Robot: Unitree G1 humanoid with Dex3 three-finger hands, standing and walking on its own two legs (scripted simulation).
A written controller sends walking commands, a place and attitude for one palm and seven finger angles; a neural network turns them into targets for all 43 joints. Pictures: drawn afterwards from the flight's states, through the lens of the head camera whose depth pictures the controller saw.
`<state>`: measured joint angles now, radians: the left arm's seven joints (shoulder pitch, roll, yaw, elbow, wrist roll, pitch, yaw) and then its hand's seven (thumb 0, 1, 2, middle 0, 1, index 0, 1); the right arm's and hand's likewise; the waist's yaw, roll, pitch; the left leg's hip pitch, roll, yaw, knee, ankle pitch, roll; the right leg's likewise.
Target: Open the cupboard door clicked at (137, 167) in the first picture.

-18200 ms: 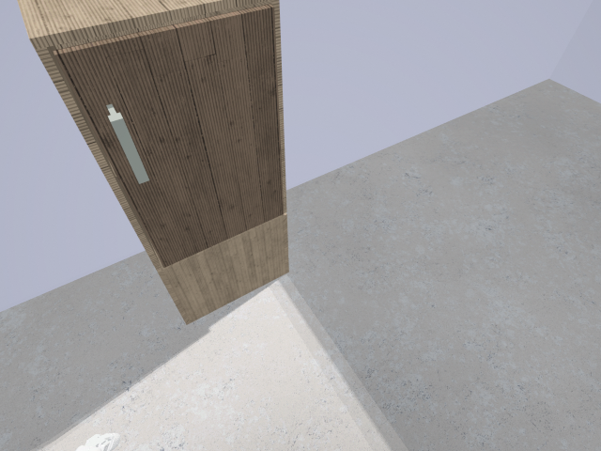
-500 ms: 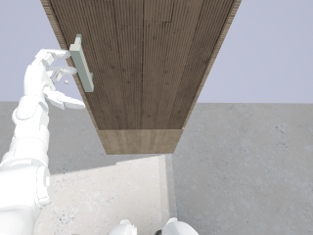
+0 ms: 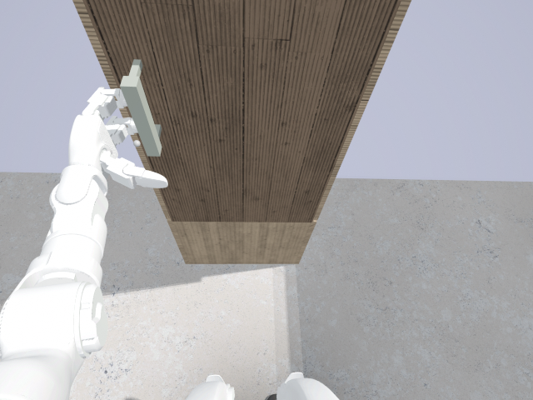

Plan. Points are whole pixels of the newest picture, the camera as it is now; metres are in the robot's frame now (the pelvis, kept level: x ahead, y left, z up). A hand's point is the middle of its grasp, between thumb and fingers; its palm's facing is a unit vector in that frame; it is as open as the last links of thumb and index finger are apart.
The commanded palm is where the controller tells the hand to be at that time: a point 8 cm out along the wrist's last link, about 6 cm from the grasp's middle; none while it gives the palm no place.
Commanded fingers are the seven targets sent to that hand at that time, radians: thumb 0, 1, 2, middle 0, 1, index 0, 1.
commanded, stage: slide the fingers in behind the handle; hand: left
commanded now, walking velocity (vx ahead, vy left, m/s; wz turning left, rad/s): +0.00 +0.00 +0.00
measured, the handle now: (146, 111) +0.53 +0.17 +0.09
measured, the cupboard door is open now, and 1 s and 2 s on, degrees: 0 0 17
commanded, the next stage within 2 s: close the thumb around the handle in 0.64 s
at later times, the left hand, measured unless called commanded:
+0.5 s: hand (147, 140) +0.48 +0.16 +0.08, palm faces +0.00 -1.00 -0.01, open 14.0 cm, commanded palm +0.46 +0.21 +0.09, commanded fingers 0.00 -0.50 0.30 -0.30 -1.20 -0.30 -1.20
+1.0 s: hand (140, 141) +0.48 +0.17 +0.08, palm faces -0.02 -1.00 +0.00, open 12.1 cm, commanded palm +0.45 +0.21 +0.09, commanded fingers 0.00 0.28 0.64 -0.36 -1.28 -0.36 -1.28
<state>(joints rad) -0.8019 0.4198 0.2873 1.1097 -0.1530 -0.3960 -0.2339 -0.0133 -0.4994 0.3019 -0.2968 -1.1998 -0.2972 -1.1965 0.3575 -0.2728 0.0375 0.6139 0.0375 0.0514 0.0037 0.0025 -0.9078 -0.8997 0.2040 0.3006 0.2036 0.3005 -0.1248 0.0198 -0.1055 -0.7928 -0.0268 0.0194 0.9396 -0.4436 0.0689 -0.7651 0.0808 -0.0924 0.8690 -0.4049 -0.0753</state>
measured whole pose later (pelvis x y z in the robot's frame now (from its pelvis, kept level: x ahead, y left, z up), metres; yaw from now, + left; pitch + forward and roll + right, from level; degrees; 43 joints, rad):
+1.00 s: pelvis +0.00 +0.00 +0.00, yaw -1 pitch +17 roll -2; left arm -0.79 0.40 0.29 1.10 -0.15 -0.40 -0.22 -0.01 -0.20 0.43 -0.32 -1.23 -0.32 -1.23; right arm 0.39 -0.27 0.03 0.62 0.03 0.05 0.01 0.00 -0.91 -0.90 0.20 0.30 0.20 0.30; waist -0.13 0.02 -0.11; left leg -0.79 -0.02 0.03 0.94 -0.45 0.07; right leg -0.77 0.08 -0.08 0.87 -0.41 -0.07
